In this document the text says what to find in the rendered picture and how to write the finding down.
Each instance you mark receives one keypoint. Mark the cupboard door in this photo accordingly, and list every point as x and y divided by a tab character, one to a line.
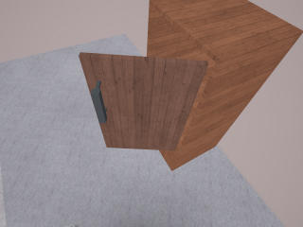
148	99

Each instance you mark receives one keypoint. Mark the handle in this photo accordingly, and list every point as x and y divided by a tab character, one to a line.
97	98

